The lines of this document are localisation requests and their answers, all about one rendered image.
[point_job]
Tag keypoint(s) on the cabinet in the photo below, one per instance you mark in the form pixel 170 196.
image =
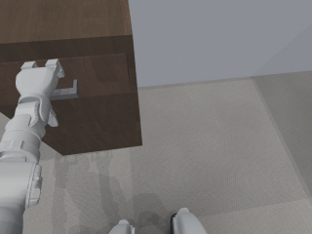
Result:
pixel 59 29

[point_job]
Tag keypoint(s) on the right robot thigh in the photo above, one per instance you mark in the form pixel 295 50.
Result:
pixel 188 223

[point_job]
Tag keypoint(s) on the left robot thigh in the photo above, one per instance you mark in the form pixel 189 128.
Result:
pixel 123 228

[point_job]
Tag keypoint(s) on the drawer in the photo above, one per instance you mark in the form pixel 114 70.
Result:
pixel 96 75

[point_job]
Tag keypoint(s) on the robot thigh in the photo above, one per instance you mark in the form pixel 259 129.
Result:
pixel 123 228
pixel 188 223

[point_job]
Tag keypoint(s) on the robot left forearm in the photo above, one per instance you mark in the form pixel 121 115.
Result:
pixel 23 136

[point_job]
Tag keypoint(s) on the handle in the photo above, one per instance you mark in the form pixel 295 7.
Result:
pixel 66 93

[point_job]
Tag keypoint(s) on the left robot upper arm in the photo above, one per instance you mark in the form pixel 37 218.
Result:
pixel 20 188

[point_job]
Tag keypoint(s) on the left robot hand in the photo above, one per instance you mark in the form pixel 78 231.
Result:
pixel 42 81

